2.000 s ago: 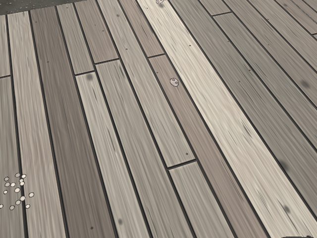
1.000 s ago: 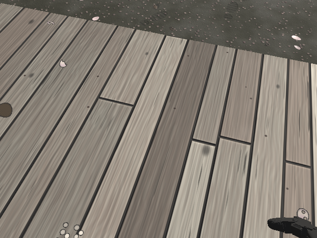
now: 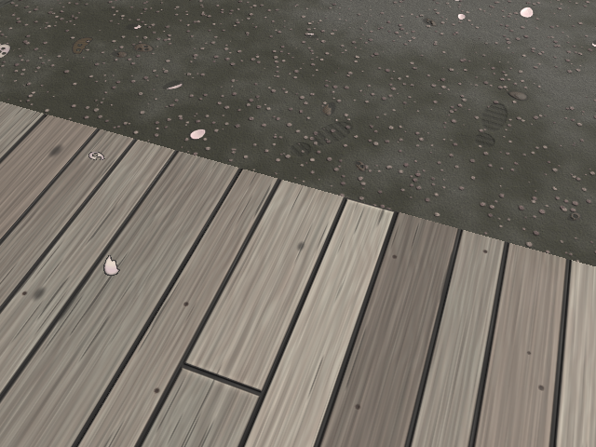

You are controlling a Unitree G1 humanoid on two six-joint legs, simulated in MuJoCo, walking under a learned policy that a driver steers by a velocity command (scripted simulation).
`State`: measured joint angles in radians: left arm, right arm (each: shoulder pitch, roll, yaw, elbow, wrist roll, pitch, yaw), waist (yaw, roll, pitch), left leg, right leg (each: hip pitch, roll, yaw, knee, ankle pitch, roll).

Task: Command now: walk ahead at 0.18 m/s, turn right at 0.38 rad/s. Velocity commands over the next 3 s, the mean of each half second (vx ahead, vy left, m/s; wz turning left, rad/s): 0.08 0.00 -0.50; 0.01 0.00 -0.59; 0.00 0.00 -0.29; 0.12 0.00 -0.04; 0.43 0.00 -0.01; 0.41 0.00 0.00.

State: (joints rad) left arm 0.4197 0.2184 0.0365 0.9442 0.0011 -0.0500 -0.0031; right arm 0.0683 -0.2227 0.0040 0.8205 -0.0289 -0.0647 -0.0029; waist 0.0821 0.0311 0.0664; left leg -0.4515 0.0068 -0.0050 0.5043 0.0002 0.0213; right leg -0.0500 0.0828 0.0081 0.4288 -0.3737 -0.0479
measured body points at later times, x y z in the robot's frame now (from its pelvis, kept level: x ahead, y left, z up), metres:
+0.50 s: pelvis +0.03 -0.01 +0.00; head +0.04 -0.04 +0.45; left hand +0.21 +0.22 -0.10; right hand +0.06 -0.30 -0.14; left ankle +0.11 +0.10 -0.70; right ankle +0.01 -0.09 -0.73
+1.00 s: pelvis +0.03 +0.01 +0.01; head +0.08 +0.02 +0.46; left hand +0.29 +0.19 -0.12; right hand -0.01 -0.29 -0.08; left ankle +0.09 +0.09 -0.73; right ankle -0.02 -0.08 -0.68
